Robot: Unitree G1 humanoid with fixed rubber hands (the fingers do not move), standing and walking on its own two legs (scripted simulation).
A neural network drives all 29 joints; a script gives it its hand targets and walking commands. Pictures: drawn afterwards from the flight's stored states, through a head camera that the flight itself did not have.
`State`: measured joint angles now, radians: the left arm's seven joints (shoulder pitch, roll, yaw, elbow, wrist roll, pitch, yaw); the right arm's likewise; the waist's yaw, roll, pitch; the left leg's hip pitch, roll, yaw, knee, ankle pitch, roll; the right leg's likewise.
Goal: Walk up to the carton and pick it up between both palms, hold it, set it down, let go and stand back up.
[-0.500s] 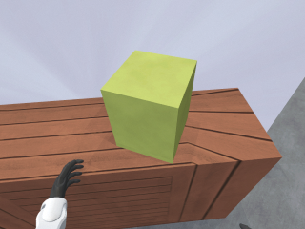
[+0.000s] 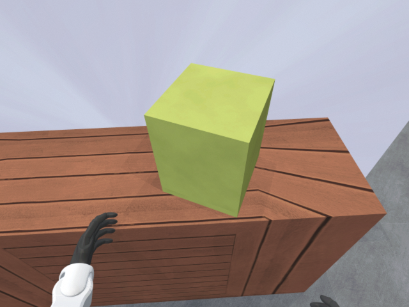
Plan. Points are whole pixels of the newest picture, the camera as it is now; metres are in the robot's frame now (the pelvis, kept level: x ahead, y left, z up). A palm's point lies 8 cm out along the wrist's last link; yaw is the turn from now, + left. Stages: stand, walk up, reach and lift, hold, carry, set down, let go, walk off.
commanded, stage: stand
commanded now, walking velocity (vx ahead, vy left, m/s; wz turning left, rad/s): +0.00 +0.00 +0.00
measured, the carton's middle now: (214, 140) +0.45 -0.02 +0.06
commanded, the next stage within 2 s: none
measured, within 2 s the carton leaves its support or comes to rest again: neither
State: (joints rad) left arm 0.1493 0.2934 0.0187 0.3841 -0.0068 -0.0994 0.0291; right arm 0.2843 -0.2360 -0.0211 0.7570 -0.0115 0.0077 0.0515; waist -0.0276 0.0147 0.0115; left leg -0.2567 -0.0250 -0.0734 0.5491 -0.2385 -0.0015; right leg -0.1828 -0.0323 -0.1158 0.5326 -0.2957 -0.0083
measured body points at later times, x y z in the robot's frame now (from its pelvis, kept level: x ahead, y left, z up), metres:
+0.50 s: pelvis +0.00 +0.00 +0.00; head +0.01 +0.03 +0.45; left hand +0.01 +0.25 -0.15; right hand +0.10 -0.24 -0.11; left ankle +0.04 +0.12 -0.73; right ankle +0.00 -0.11 -0.73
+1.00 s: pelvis +0.01 +0.02 +0.00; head +0.01 +0.03 +0.45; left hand +0.05 +0.27 -0.14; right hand +0.11 -0.23 -0.12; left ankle +0.04 +0.12 -0.73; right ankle +0.00 -0.11 -0.73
